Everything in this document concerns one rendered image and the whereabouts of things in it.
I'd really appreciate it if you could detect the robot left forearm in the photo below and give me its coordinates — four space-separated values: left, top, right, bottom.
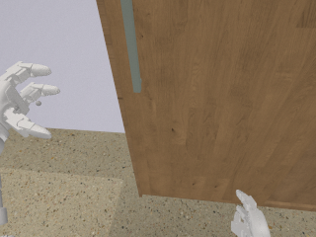
0 122 10 225

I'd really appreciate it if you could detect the handle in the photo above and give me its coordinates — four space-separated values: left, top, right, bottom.
120 0 142 93

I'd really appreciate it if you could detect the robot left hand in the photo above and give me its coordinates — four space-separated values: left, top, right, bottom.
0 61 60 139

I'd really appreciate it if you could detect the robot right hand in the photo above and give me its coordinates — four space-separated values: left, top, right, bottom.
231 190 271 237

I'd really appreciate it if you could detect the wardrobe door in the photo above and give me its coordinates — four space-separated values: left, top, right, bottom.
104 0 316 206
267 139 316 205

